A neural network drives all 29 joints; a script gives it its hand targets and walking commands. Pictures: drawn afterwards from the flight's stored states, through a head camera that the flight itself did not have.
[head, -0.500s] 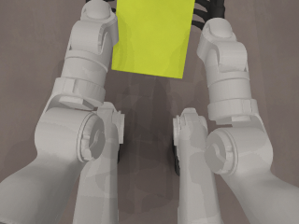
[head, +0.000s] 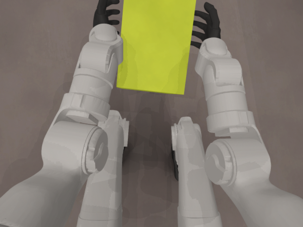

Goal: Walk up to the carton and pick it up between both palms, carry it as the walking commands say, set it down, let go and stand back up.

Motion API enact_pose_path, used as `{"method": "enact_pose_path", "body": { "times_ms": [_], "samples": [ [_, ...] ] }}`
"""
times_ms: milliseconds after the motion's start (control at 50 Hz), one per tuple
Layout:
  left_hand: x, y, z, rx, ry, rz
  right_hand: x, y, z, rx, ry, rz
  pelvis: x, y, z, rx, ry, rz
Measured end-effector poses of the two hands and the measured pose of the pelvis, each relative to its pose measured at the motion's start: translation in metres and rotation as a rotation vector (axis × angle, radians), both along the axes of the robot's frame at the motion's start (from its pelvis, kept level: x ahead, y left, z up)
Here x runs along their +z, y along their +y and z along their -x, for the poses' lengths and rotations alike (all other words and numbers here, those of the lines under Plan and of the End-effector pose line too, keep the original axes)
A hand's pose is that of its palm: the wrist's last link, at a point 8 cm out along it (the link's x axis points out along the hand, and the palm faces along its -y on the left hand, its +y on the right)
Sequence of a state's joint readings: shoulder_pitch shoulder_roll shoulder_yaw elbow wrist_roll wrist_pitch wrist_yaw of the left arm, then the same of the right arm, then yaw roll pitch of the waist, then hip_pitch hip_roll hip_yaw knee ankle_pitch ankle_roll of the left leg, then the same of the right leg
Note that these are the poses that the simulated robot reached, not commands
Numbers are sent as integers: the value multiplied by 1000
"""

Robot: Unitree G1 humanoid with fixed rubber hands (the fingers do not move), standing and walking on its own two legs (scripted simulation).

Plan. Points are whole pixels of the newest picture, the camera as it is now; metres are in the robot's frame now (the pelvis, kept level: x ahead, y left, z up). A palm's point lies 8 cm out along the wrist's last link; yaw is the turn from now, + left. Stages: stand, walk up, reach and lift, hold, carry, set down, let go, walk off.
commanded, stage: reach and lift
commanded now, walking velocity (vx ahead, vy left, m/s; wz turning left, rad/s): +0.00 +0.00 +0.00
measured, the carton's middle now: (151, 49) +0.53 +0.02 -0.13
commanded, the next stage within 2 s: none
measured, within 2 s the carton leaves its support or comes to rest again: neither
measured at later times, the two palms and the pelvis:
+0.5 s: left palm (94, 20) +0.50 +0.12 +0.03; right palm (222, 38) +0.49 -0.10 +0.03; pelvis +0.00 +0.00 +0.05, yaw +0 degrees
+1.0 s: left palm (81, 7) +0.48 +0.12 +0.10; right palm (248, 32) +0.46 -0.10 +0.10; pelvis +0.00 -0.01 +0.12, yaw +0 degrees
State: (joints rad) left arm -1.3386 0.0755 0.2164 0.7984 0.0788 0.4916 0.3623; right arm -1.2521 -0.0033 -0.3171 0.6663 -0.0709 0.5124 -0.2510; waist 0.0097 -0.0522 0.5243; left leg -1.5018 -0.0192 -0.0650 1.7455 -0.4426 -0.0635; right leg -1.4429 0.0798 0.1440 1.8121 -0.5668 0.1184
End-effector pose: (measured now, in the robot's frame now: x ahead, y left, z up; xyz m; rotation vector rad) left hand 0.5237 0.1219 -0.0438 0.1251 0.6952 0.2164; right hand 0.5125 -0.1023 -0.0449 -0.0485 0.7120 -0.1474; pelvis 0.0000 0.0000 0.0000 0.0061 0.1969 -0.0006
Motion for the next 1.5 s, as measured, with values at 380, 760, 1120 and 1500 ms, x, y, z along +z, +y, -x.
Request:
{"method": "enact_pose_path", "body": {
  "times_ms": [380,760,1120,1500],
  "samples": [
    [63,1,16,24,-13,18,58,3,19,-9,-2,26,44,1,5,-2,-66,2],
    [122,-4,33,18,-18,-2,118,0,35,-12,-1,43,91,-5,2,-2,-139,-8],
    [176,-7,50,14,-30,-12,172,-3,51,-16,-10,50,133,-5,-1,-3,-212,-10],
    [222,8,72,30,-15,11,225,12,69,-19,0,55,177,7,-13,2,-257,7]
  ]
}}
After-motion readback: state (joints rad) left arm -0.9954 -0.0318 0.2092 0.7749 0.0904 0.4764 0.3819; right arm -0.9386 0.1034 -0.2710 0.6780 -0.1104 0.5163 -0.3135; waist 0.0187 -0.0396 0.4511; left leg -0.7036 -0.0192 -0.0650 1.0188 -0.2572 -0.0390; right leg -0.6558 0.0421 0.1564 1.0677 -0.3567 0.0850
